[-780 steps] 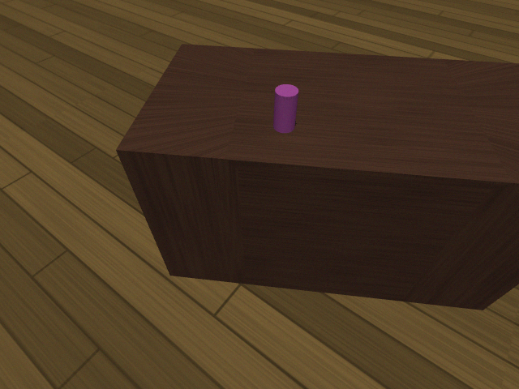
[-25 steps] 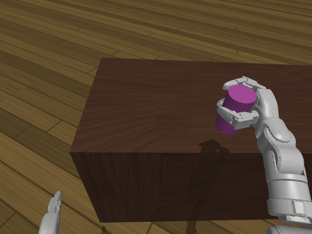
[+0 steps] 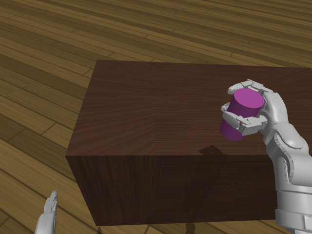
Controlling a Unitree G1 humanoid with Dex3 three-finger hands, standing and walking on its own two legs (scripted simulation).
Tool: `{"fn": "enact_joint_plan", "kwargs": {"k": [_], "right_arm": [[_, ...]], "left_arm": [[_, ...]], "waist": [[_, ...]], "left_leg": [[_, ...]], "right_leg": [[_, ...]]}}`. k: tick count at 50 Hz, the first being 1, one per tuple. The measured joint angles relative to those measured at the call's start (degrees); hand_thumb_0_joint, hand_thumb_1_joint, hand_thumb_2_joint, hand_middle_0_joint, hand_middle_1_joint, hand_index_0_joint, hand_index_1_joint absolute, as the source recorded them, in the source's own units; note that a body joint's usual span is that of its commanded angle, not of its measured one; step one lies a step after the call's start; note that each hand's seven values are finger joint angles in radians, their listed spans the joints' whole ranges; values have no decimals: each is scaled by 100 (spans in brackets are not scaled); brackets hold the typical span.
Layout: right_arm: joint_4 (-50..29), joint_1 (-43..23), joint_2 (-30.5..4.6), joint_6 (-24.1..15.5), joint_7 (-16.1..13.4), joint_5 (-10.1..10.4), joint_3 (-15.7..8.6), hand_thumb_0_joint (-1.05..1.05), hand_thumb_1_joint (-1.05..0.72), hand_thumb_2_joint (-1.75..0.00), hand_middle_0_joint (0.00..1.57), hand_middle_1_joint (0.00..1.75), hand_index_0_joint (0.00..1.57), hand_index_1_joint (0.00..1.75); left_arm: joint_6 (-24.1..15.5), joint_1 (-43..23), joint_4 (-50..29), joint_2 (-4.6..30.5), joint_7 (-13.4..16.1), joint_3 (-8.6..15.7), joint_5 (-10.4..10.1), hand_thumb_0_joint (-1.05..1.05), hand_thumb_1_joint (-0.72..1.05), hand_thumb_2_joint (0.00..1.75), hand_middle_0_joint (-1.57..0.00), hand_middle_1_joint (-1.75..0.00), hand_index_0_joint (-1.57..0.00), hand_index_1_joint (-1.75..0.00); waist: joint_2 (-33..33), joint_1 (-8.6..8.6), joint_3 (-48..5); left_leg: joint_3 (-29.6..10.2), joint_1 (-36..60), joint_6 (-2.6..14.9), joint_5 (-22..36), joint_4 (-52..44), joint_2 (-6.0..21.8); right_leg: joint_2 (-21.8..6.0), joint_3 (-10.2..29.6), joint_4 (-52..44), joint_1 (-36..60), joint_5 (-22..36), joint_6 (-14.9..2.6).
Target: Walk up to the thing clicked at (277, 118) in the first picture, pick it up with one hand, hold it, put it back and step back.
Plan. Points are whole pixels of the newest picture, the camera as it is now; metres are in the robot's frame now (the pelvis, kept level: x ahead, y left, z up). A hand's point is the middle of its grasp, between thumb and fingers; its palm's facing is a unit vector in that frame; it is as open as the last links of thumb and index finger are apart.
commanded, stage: hold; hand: right
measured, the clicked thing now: (239, 116) +0.34 -0.17 +0.18
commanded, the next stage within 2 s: none
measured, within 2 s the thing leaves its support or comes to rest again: neither
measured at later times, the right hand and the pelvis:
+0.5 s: hand (244, 113) +0.33 -0.17 +0.20, palm faces -0.04 +1.00 -0.05, open 8.4 cm; pelvis +0.01 +0.00 +0.00, yaw +0 degrees
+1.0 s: hand (249, 112) +0.32 -0.18 +0.21, palm faces -0.03 +1.00 -0.05, open 8.4 cm; pelvis +0.01 +0.00 +0.00, yaw -1 degrees
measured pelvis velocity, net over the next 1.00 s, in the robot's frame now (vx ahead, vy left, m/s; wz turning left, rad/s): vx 0.01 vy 0.00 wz -0.01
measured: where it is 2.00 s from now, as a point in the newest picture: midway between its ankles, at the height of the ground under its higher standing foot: outside the picture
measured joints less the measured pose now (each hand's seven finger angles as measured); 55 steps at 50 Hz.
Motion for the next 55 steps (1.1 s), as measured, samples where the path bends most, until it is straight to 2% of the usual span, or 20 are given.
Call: {"fn": "enact_joint_plan", "kwargs": {"k": [8, 23, 27, 40, 47, 51, 55], "right_arm": [[-306, 119, -31, 155, 128, 86, -82, 1, 24, -116, 81, 104, 84, 106], [-496, 324, -49, 445, 326, 115, -195, 1, 24, -116, 80, 104, 84, 106], [-577, 419, -47, 401, 279, 98, -217, 1, 24, -115, 80, 104, 84, 106], [-715, 583, -5, 293, 253, 84, -136, 1, 24, -115, 80, 104, 84, 106], [-550, 443, -121, 278, 292, 132, -201, 1, 24, -115, 80, 104, 84, 106], [-435, 307, -127, 216, 330, 136, -257, 1, 24, -115, 80, 104, 84, 106], [-294, 201, -88, 250, 353, 75, -225, 1, 24, -115, 80, 105, 84, 106]], "left_arm": [[-46, -117, 109, 18, 72, 0, 3, -1, -52, 4, -4, -5, -6, -3], [-78, -97, 147, -23, -45, 63, -5, -1, -53, 4, -5, -5, -6, -4], [-92, -98, 188, 30, -13, 123, -12, -1, -53, 5, -5, -5, -5, -4], [-164, -256, 315, -29, 39, 23, 21, -1, -53, 5, -5, -5, -5, -4], [-211, -236, 361, -45, 38, 73, 24, -1, -53, 5, -5, -5, -5, -4], [-250, -167, 377, -11, 56, 22, -4, -1, -53, 5, -5, -5, -5, -4], [-225, -203, 468, -18, 33, 28, 19, -1, -54, 5, -5, -5, -5, -4]], "waist": [[3, -4, -83], [-35, -29, -65], [-21, -19, -44], [-28, -23, -57], [-41, -5, -43], [-3, -19, -22], [17, -12, -23]], "left_leg": [[33, 66, 1, -66, -1, 4], [50, 133, 1, -89, -39, 16], [36, 117, 4, -90, -27, 5], [64, 157, 4, -69, -53, 1], [61, 159, -5, -56, -54, 14], [58, 139, 0, -46, -58, 11], [57, 116, 3, -26, -75, 6]], "right_leg": [[1, 30, -11, 58, -48, 4], [11, 45, -58, 122, -60, 4], [1, 31, -48, 114, -67, 8], [-4, 59, -30, 124, -61, 8], [9, 57, -37, 127, -44, -2], [7, 53, -44, 110, -33, 2], [2, 52, -52, 84, -20, 7]]}}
